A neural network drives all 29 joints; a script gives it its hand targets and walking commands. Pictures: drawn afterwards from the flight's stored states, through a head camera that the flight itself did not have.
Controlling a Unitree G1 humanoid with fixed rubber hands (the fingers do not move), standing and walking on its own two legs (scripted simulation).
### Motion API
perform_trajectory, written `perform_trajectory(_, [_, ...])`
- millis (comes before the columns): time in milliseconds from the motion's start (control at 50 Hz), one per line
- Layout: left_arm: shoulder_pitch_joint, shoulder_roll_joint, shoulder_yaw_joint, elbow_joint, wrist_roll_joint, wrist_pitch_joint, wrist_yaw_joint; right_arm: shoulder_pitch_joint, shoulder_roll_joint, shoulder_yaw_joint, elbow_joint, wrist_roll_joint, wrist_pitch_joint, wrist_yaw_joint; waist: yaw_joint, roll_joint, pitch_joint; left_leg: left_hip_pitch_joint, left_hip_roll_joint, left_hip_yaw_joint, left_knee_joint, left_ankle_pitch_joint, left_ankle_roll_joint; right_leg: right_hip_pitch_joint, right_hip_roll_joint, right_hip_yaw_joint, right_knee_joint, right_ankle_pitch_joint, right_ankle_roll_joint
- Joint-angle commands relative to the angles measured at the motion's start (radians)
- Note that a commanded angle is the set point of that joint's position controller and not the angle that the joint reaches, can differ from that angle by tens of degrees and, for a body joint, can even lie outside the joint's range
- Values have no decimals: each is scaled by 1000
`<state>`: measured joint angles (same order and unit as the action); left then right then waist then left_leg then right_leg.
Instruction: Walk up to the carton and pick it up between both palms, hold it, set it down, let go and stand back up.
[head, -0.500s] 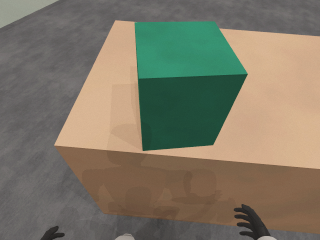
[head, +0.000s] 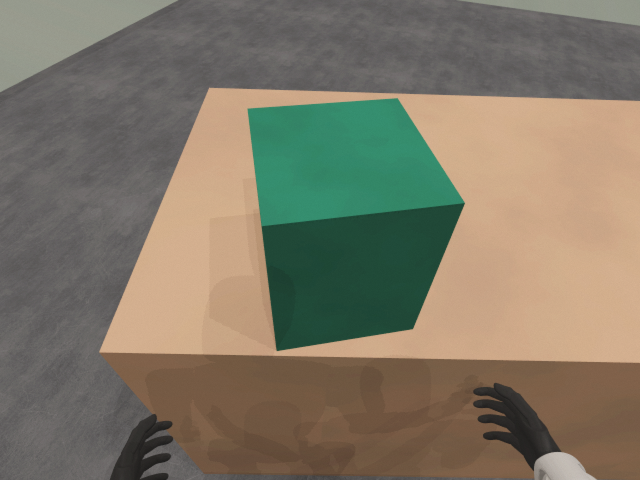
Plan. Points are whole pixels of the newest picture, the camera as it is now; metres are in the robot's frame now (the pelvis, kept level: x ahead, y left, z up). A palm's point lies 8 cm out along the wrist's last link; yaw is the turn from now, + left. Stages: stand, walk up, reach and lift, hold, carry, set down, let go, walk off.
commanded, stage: reach and lift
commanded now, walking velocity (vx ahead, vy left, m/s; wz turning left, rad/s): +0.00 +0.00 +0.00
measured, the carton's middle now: (336, 226) +0.43 +0.00 +0.09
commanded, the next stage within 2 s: none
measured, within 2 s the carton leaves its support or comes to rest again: neither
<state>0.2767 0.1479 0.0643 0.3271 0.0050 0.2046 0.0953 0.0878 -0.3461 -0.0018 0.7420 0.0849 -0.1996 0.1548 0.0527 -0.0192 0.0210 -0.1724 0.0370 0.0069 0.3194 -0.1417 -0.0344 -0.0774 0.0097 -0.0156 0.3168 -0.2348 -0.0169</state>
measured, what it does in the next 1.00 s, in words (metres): stands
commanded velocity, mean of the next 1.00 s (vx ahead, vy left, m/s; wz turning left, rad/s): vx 0.00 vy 0.00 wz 0.00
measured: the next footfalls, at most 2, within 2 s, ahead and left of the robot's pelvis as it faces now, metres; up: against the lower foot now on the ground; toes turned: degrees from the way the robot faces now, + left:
none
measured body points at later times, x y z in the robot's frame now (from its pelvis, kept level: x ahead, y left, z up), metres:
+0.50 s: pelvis +0.00 -0.01 +0.00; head -0.01 +0.00 +0.45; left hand +0.16 +0.21 -0.02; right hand +0.19 -0.26 -0.02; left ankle +0.02 +0.14 -0.75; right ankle -0.04 -0.11 -0.75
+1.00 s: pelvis -0.02 -0.01 +0.00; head -0.02 +0.00 +0.45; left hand +0.20 +0.18 +0.05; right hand +0.21 -0.26 +0.04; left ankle +0.02 +0.14 -0.75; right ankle -0.04 -0.11 -0.75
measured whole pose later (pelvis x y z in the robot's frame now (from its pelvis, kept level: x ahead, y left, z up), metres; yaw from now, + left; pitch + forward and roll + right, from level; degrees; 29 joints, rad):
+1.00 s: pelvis -0.02 -0.01 +0.00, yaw -4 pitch -1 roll +1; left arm 0.30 0.01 -0.02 -0.20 -0.01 0.24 0.24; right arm 0.20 -0.43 0.02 0.18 0.38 -0.06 0.16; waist 0.06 -0.03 0.01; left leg -0.13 0.07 0.05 0.25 -0.09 -0.05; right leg -0.10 0.04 0.04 0.32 -0.20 -0.04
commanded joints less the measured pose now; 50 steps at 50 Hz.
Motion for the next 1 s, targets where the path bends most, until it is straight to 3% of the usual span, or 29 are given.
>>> perform_trajectory(0, [-30,71,13,-215,9,-54,20,-60,-180,-47,-105,39,-50,7,-11,0,-145,285,-43,13,37,347,6,-156,35,-22,-86,254,-13])
perform_trajectory(100, [46,38,12,-289,20,-69,28,-14,-204,-19,-153,98,-61,17,-10,-26,-156,295,-47,8,30,393,12,-120,36,-9,-94,335,-12])
perform_trajectory(180, [63,42,22,-335,21,-73,20,8,-203,-7,-224,122,-53,4,-10,-55,-129,260,-57,22,13,351,23,-80,26,12,-96,373,-6])
perform_trajectory(220, [69,28,19,-355,25,-72,24,26,-196,-2,-249,137,-40,8,-3,-29,-105,250,-57,25,-5,316,24,-85,20,16,-104,329,-14])
perform_trajectory(260, [95,26,23,-374,21,-71,25,51,-195,-9,-303,140,-24,8,-2,-52,-78,246,-55,31,-17,298,30,-98,22,18,-117,303,-20])
perform_trajectory(300, [102,10,7,-401,16,-77,31,66,-192,-18,-341,153,-17,12,6,-20,-81,257,-52,31,-24,296,21,-114,25,18,-122,271,-29])
perform_trajectory(360, [113,-1,-8,-444,7,-93,45,99,-188,-32,-394,171,-8,22,3,-17,-76,268,-43,30,-33,278,25,-154,27,20,-131,206,-40])
perform_trajectory(500, [109,9,-22,-503,-10,-110,63,128,-180,-65,-553,177,23,19,12,-50,-39,219,-41,44,-53,151,43,-202,13,37,-139,96,-38])
perform_trajectory(640, [62,-22,-76,-572,-36,-96,106,103,-205,-90,-617,227,61,28,13,-27,-69,249,-27,37,-51,116,34,-252,15,42,-131,27,-48])
perform_trajectory(660, [48,-22,-81,-607,-52,-96,110,87,-207,-98,-677,222,54,25,6,-49,-106,246,-29,41,-44,115,37,-257,14,44,-121,47,-39])
perform_trajectory(760, [42,-56,-75,-620,-19,-61,127,91,-229,-84,-627,255,86,29,19,-41,-76,261,-25,33,-48,126,29,-249,25,44,-119,30,-51])
perform_trajectory(800, [17,-72,-85,-648,-26,-42,130,75,-232,-75,-658,264,91,24,2,-62,-90,267,-28,36,-43,145,34,-243,24,56,-119,73,-42])
perform_trajectory(860, [-29,-86,-85,-695,-23,-33,141,30,-239,-64,-694,297,93,21,22,-42,-106,276,-28,33,-42,163,30,-246,29,58,-111,72,-45])
perform_trajectory(900, [-28,-97,-79,-699,-12,-16,144,32,-244,-61,-690,303,98,16,8,-64,-98,296,-28,32,-33,189,31,-239,33,61,-112,114,-42])
perform_trajectory(980, [-75,-117,-64,-728,7,21,145,-10,-251,-59,-704,311,106,-3,5,-48,-87,294,-33,36,-39,188,33,-219,32,71,-106,144,-41])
